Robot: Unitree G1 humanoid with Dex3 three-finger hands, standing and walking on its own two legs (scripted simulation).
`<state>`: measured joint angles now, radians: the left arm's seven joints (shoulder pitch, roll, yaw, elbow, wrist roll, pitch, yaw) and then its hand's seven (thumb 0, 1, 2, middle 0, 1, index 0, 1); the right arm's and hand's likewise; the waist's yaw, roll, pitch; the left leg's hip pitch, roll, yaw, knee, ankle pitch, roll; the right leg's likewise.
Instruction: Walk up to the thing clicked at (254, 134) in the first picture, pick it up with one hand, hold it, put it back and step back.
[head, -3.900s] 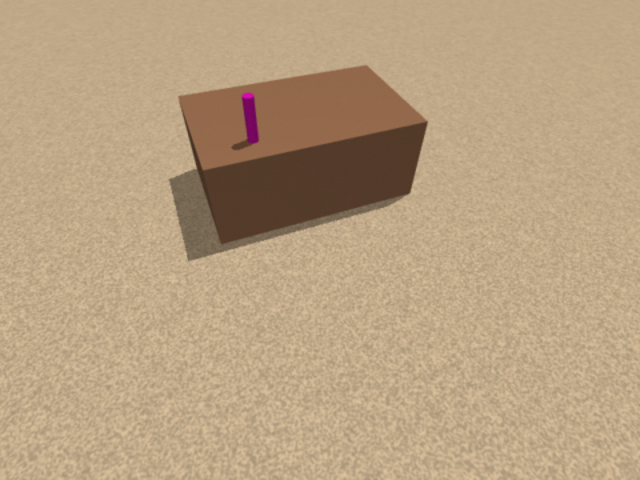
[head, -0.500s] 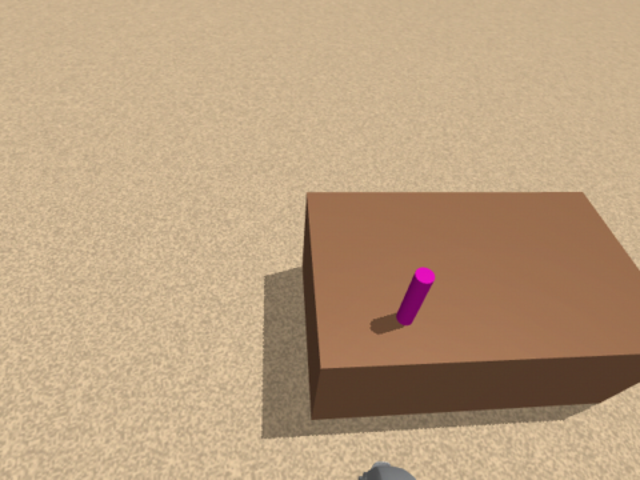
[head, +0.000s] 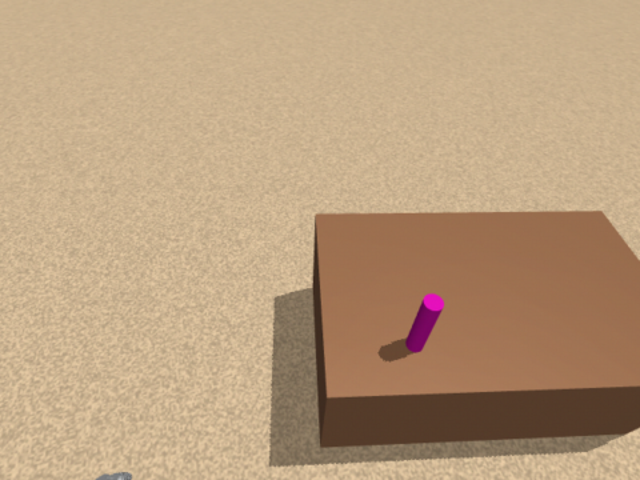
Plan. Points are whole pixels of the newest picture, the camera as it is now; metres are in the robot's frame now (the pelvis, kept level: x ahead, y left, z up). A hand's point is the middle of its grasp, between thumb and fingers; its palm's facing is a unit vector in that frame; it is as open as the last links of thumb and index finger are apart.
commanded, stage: walk up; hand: right
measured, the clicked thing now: (423, 324) +0.51 -0.22 -0.29
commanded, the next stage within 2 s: stand in 1.24 s
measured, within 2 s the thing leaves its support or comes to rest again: neither
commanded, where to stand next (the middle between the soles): +0.07 -0.01 m, yaw -1 degrees
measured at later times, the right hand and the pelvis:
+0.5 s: hand out of the picture +0.13 -0.25 -0.14, palm faces -0.05 +0.94 -0.34, open 7.4 cm; pelvis +0.02 -0.01 +0.01, yaw +1 degrees
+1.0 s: hand out of the picture +0.10 -0.27 -0.15, palm faces -0.04 +0.94 -0.35, open 7.4 cm; pelvis +0.02 -0.01 +0.01, yaw +1 degrees
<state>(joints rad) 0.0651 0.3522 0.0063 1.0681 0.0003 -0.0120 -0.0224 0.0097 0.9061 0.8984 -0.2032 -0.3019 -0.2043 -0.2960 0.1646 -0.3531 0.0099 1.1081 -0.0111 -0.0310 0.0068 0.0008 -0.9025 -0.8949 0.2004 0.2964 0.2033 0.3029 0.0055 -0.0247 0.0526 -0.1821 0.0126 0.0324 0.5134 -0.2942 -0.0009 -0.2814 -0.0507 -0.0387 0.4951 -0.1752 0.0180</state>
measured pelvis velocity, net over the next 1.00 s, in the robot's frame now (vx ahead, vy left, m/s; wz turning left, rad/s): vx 0.02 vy -0.01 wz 0.03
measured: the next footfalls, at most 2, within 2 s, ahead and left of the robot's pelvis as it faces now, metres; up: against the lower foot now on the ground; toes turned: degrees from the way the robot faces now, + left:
none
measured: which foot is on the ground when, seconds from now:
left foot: down 0.00-1.00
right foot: down 0.00-1.00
